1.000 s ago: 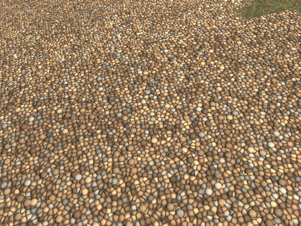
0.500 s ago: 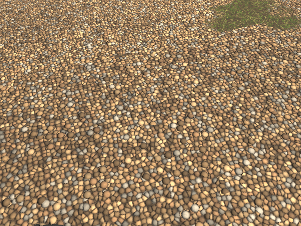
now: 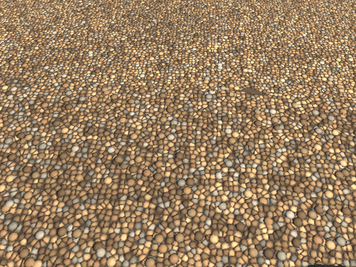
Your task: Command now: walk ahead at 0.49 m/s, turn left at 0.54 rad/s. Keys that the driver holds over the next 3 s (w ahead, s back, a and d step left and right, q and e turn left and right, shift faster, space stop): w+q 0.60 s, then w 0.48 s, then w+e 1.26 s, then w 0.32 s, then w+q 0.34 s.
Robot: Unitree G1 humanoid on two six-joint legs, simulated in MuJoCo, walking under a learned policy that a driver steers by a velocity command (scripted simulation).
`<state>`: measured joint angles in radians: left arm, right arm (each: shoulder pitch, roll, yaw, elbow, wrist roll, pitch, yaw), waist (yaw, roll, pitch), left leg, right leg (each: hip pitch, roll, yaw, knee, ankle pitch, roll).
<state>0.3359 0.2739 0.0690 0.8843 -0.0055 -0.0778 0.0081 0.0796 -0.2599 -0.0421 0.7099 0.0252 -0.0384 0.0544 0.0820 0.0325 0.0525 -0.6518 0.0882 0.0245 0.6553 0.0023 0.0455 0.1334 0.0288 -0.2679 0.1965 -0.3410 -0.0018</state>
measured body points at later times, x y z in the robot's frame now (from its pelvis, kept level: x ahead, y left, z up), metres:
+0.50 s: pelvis +0.29 +0.03 +0.01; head +0.32 +0.05 +0.46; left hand +0.45 +0.32 -0.07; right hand +0.43 -0.24 -0.09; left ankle +0.19 +0.10 -0.73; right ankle +0.51 -0.08 -0.70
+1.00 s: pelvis +0.54 +0.10 +0.01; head +0.57 +0.12 +0.46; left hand +0.40 +0.35 -0.12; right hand +0.86 +0.02 -0.06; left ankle +0.62 +0.29 -0.70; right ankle +0.51 -0.06 -0.73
